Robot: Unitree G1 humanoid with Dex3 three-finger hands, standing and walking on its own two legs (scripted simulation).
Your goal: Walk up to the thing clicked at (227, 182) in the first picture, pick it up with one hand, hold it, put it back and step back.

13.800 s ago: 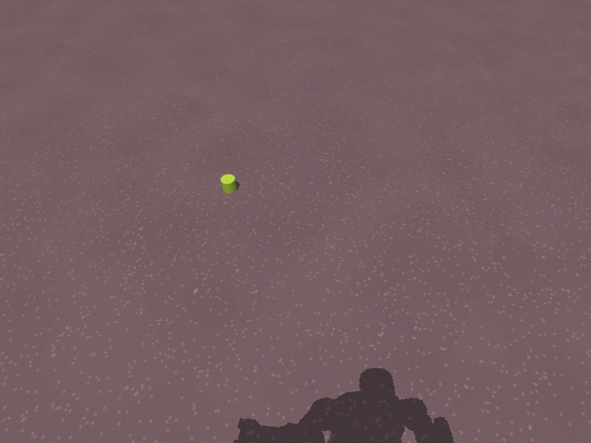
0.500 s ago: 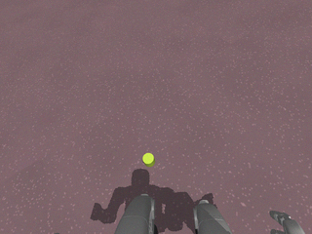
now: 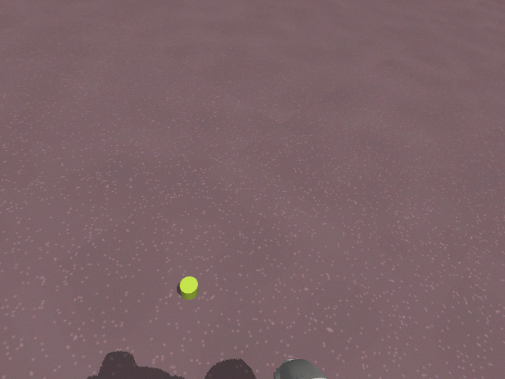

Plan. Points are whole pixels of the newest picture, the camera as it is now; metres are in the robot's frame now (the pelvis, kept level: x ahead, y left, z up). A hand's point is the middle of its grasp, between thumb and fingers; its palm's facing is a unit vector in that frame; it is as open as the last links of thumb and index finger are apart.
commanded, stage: walk up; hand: left
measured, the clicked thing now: (189, 288) +0.58 +0.19 -0.74
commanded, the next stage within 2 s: none
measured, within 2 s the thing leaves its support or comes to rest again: neither
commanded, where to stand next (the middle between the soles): +0.19 -0.06 m, yaw +1 degrees
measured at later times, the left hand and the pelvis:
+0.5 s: hand (161, 349) +0.20 +0.16 -0.12, palm faces -0.09 -0.88 -0.46, open 7.4 cm; pelvis +0.08 -0.10 -0.01, yaw -5 degrees
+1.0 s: hand (155, 351) +0.21 +0.18 -0.18, palm faces -0.01 -0.92 -0.40, open 7.4 cm; pelvis +0.09 -0.09 -0.03, yaw +0 degrees
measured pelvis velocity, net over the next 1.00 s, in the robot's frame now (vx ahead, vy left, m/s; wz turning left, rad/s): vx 0.09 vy -0.09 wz -0.01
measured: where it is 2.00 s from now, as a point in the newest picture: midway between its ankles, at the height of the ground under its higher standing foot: outside the picture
